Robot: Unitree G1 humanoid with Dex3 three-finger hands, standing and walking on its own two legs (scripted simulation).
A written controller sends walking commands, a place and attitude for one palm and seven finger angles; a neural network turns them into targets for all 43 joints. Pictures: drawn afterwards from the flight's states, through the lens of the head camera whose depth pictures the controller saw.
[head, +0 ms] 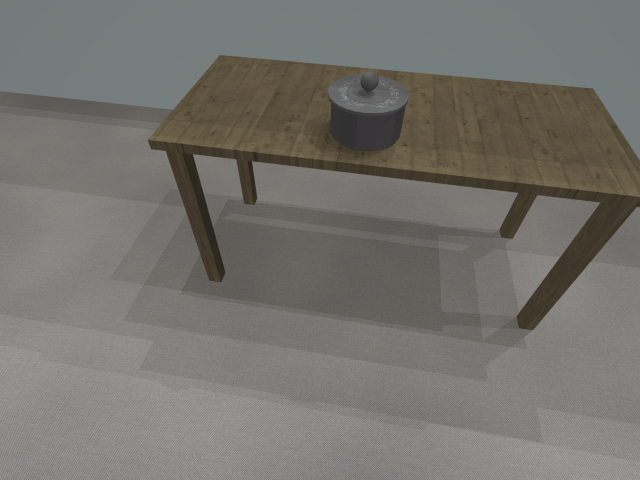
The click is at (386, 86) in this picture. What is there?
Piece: lid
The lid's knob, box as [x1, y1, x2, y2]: [360, 71, 378, 90]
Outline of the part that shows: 368,71 362,75 360,81 363,88 370,90 376,86 378,79 375,73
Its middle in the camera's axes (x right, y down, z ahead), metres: +0.12 -0.40 +0.97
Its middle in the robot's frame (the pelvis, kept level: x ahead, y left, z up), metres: +1.00 -0.07 +0.03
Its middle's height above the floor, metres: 0.81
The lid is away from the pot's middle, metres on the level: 0.00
